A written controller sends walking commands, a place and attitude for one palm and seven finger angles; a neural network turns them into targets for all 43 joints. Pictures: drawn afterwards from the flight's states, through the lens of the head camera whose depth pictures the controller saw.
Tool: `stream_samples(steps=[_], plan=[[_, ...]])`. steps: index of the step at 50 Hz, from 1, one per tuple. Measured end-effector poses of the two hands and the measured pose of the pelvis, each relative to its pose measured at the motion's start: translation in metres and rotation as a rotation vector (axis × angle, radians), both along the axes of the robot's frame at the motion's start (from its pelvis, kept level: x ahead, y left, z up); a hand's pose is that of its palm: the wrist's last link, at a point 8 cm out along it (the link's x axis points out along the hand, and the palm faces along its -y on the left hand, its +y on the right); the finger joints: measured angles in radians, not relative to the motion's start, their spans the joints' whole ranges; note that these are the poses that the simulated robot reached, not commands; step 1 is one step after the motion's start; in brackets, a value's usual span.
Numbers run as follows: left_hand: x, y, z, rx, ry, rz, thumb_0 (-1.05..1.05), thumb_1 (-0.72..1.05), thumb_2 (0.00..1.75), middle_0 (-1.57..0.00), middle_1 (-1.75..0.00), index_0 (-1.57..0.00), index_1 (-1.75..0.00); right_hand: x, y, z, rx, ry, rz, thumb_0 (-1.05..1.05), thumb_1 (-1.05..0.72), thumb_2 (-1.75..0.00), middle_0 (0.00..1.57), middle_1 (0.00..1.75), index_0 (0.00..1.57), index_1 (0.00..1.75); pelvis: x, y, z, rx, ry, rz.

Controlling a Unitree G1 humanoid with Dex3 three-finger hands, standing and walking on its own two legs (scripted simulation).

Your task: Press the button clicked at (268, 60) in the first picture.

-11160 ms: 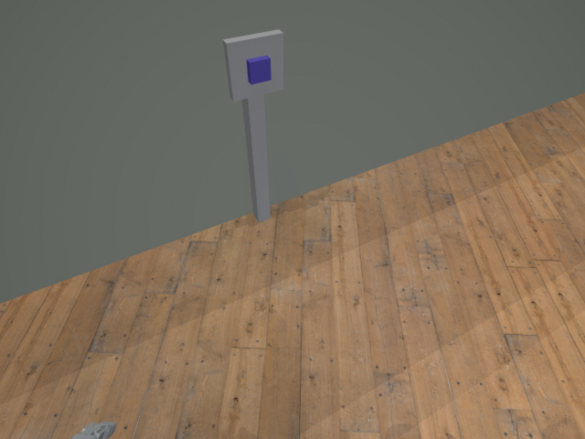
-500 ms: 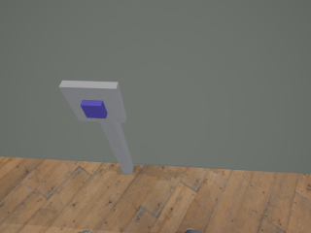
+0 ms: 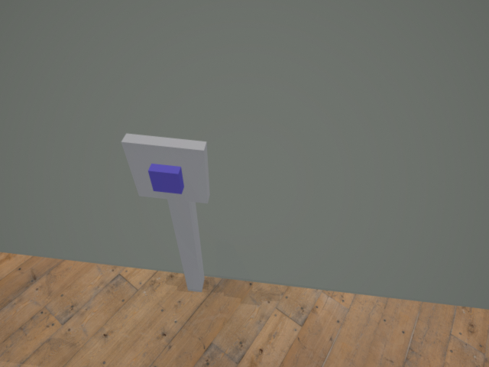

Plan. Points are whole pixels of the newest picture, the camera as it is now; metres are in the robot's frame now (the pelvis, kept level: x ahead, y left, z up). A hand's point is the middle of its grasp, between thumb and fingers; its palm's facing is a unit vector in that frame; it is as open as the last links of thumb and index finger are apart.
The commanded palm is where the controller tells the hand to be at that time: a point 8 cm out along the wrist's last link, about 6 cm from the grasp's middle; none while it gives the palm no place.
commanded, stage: come to a stop and stand still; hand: left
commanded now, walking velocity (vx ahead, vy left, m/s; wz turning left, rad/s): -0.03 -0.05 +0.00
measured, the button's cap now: (167, 178) +0.51 +0.22 -0.03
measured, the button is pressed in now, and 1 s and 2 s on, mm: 0 0 0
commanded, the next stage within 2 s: look again from close up in 0.12 s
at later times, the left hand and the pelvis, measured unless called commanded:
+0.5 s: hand out of the picture +0.05 +0.20 -0.17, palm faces +0.02 -0.97 -0.25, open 7.4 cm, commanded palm none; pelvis +0.00 -0.01 +0.00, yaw +0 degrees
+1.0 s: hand (94, 354) +0.14 +0.24 -0.04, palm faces +0.20 -0.98 -0.08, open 6.8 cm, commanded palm +0.09 +0.29 -0.07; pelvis -0.04 +0.00 -0.04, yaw +2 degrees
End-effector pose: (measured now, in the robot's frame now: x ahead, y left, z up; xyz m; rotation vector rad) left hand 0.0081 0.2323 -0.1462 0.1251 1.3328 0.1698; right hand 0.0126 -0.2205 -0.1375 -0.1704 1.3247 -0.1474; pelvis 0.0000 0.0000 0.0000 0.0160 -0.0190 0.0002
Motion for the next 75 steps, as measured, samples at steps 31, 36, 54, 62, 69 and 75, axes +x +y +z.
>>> stream_samples(steps=[31,36,54,62,69,75], plan=[[0.061,0.038,0.03,0.135,-0.195,-0.089,0.0,0.9,0.9,-0.2,-0.3,-0.2,-0.3,0.043,-0.053,0.014,-0.086,-0.168,0.019,0.01,-0.9,-0.9,0.2,0.3,0.2,0.3,-0.005,-0.004,0.001,-0.016,-0.031,0.003],[0.069,0.052,0.041,0.167,-0.219,-0.107,0.0,0.9,0.9,-0.2,-0.3,-0.2,-0.3,0.049,-0.059,0.019,-0.099,-0.186,0.042,0.01,-0.9,-0.9,0.2,0.3,0.2,0.3,-0.01,-0.002,0.003,-0.014,-0.031,0.004],[0.105,0.048,0.089,-0.026,-1.319,-0.164,0.01,0.9,0.9,-0.39,-0.51,-0.39,-0.51,0.138,-0.031,0.006,-0.092,-0.796,0.211,0.01,-0.9,-0.9,0.2,0.3,0.21,0.3,-0.045,-0.006,-0.088,-0.016,0.232,0.031],[0.114,0.043,0.057,-0.162,-1.262,-0.161,0.02,0.89,0.9,-0.6,-0.74,-0.6,-0.73,0.17,0.002,-0.028,-0.05,-0.821,0.219,0.02,-0.9,-0.9,0.2,0.3,0.21,0.3,-0.04,-0.003,-0.127,-0.061,0.259,0.035],[0.123,0.048,0.084,-0.097,-1.22,-0.169,0.02,0.89,0.9,-0.79,-0.95,-0.79,-0.94,0.163,0.025,-0.035,0.0,-0.709,0.191,0.02,-0.9,-0.9,0.2,0.3,0.21,0.3,-0.029,0.005,-0.111,-0.083,0.291,0.045],[0.132,0.055,0.083,-0.104,-1.199,-0.185,0.02,0.9,0.9,-0.95,-1.13,-0.95,-1.12,0.156,0.022,-0.038,-0.016,-0.668,0.189,0.02,-0.9,-0.9,0.2,0.3,0.21,0.3,-0.025,0.011,-0.11,-0.085,0.318,0.043]])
